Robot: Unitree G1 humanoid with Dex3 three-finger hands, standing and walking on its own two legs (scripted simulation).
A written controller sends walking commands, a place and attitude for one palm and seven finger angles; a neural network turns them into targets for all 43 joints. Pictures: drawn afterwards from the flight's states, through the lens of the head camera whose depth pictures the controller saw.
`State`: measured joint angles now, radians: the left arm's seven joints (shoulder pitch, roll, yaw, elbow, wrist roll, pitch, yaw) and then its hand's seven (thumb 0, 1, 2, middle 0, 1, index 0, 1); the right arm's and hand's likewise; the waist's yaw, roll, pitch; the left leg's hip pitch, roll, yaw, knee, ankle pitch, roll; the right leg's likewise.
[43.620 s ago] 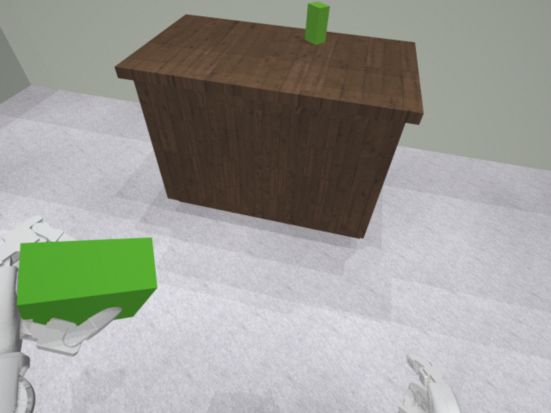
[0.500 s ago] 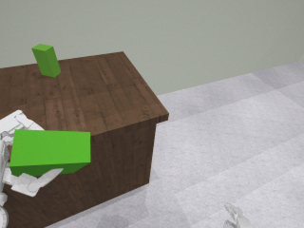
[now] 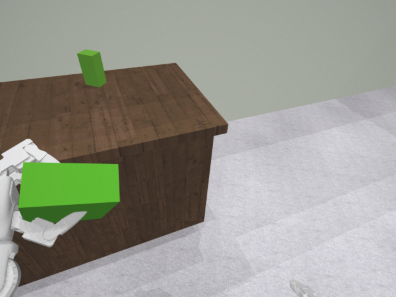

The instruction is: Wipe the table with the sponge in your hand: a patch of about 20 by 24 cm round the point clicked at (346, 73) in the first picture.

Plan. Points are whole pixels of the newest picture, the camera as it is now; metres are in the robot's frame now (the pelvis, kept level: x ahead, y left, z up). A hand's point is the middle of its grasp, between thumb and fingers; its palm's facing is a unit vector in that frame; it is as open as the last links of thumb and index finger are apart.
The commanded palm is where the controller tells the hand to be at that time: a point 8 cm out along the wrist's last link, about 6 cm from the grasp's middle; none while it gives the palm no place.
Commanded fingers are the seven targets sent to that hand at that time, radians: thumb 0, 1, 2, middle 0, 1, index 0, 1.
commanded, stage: stop stepping back and stand still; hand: left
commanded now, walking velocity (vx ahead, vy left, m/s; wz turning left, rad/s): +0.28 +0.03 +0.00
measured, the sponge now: (82, 195) +0.22 +0.20 +0.18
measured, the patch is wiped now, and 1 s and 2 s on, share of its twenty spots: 1.00 1.00 1.00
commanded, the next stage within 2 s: stand and wait in 0.54 s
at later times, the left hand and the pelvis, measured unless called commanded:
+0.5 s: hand (42, 218) +0.17 +0.22 +0.20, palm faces +0.36 -0.86 -0.36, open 9.4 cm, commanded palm +0.11 +0.27 +0.22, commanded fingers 0.00 0.10 1.30 -1.20 -1.60 -1.20 -1.60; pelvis -0.05 -0.01 +0.01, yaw -1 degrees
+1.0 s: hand (23, 202) +0.19 +0.26 +0.20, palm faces +0.42 -0.82 -0.38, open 9.4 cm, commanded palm +0.14 +0.29 +0.22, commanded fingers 0.00 0.10 1.30 -1.20 -1.60 -1.20 -1.60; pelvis -0.02 +0.01 +0.03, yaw +0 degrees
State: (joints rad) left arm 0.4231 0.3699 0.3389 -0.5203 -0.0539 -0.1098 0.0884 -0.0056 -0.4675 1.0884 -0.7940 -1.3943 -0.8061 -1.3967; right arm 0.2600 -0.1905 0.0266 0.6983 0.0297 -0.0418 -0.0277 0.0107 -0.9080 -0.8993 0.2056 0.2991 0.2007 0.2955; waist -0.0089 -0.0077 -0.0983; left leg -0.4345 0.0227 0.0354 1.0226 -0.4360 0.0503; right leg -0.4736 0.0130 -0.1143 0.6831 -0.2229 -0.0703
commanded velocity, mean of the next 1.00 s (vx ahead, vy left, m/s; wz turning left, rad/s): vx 0.08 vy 0.02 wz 0.00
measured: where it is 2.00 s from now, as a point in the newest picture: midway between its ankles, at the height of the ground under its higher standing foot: outside the picture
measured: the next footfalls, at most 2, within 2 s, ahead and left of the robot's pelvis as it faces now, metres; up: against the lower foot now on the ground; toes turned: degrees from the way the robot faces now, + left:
left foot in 0.04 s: +0.02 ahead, +0.11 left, +0.00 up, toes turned +0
right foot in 0.32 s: +0.04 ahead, -0.11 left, +0.00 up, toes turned -2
